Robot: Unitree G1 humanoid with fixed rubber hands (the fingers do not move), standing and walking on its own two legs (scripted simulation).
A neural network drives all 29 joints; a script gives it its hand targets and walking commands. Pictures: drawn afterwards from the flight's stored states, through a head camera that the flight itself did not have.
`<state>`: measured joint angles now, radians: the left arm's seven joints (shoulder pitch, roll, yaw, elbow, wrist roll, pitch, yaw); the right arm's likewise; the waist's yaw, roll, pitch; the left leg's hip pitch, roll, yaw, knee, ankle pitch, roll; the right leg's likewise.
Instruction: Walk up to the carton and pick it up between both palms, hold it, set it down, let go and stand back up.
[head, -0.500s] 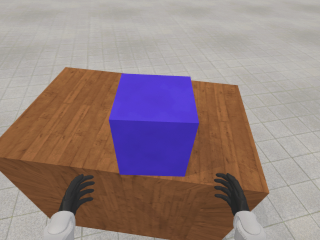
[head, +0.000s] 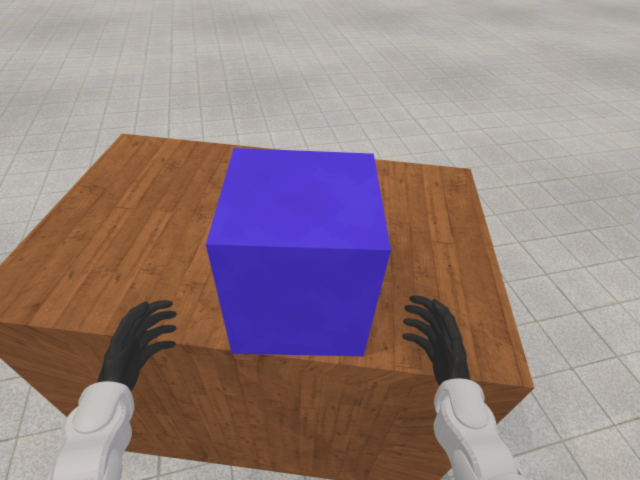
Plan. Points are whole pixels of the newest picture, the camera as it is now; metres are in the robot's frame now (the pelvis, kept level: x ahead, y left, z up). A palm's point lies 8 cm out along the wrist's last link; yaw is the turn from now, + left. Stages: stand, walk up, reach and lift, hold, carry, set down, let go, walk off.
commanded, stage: reach and lift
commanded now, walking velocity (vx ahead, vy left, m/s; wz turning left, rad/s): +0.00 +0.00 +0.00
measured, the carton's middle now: (300, 256) +0.44 +0.05 +0.03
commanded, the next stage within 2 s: none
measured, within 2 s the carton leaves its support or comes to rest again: neither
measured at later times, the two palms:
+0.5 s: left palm (136, 288) +0.33 +0.25 +0.08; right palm (446, 296) +0.34 -0.14 +0.08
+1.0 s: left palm (144, 209) +0.39 +0.24 +0.15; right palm (460, 221) +0.41 -0.15 +0.15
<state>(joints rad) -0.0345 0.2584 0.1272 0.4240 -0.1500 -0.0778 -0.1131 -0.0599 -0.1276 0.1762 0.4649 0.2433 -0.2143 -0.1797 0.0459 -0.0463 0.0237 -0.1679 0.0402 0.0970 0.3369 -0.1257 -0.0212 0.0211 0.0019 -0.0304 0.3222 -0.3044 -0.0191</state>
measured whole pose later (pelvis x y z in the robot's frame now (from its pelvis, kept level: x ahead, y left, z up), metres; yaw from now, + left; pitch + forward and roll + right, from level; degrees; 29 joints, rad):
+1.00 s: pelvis -0.01 +0.00 +0.00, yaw -1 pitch +5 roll +0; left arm -0.75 0.35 0.17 0.59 -0.17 0.43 -0.01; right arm -0.79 -0.26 0.10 0.68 0.40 0.27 -0.21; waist 0.02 -0.02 -0.06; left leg -0.33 0.07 0.10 0.33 -0.08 -0.02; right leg -0.15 0.03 -0.02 0.32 -0.26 -0.02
